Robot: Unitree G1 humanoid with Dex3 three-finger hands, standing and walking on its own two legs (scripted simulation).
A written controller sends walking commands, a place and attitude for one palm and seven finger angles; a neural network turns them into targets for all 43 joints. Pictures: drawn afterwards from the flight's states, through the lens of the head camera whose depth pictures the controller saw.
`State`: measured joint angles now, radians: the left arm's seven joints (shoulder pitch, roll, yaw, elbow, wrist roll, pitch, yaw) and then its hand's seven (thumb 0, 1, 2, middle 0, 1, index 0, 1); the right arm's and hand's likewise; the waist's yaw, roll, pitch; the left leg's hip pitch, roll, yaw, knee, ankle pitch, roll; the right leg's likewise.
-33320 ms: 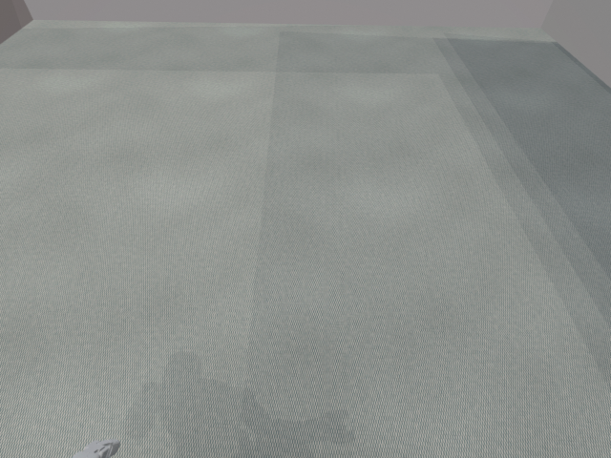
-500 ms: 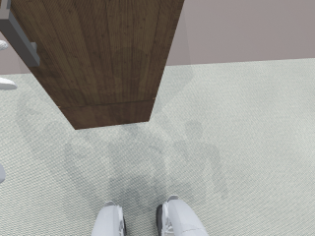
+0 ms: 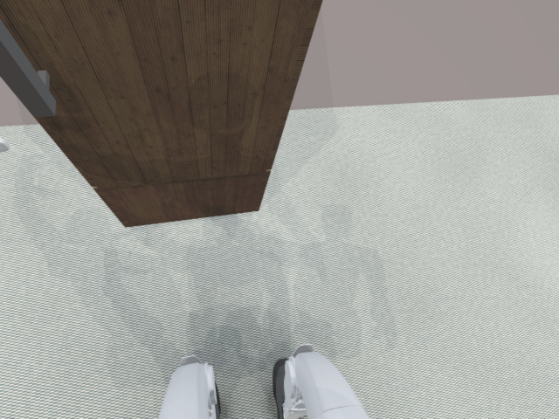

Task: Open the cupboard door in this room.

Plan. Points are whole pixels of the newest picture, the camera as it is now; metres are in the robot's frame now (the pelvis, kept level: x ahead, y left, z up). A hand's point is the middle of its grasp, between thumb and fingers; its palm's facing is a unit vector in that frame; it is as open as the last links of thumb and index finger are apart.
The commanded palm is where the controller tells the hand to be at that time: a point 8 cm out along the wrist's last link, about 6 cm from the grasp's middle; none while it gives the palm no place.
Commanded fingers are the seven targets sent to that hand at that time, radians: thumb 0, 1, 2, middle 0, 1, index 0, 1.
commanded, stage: move the hooked fingers beside the handle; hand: left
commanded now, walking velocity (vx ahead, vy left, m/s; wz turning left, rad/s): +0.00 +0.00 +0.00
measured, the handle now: (18, 56) +0.56 +0.28 +0.07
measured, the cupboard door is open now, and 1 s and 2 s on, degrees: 0 0 0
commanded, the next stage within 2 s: slide the fingers in behind the handle in 0.42 s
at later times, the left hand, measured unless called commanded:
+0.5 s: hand out of the picture +0.49 +0.33 +0.07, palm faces +0.10 -0.99 -0.02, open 14.0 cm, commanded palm +0.48 +0.36 +0.07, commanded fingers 0.00 -0.50 0.30 -0.30 -1.20 -0.30 -1.20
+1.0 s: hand out of the picture +0.50 +0.30 +0.07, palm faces +0.09 -1.00 -0.01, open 14.0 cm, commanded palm +0.48 +0.33 +0.07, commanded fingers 0.00 -0.50 0.30 -0.30 -1.20 -0.30 -1.20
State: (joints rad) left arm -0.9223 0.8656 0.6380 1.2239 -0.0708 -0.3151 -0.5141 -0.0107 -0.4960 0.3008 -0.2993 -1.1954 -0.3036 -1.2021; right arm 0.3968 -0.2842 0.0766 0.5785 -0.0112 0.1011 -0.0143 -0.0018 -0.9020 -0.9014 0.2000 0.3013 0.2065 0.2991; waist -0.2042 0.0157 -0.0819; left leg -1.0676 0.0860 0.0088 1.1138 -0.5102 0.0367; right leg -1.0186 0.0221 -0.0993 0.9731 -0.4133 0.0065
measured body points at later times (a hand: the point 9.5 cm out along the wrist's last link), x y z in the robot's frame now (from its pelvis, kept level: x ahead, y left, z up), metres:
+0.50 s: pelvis +0.00 +0.00 +0.00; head +0.16 +0.05 +0.41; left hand +0.48 +0.38 +0.08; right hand +0.00 -0.27 -0.09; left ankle +0.00 +0.09 -0.66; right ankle +0.02 -0.13 -0.66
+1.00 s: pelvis +0.00 +0.00 +0.00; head +0.15 +0.05 +0.42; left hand +0.49 +0.36 +0.07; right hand +0.00 -0.26 -0.09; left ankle +0.00 +0.09 -0.66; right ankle +0.02 -0.13 -0.66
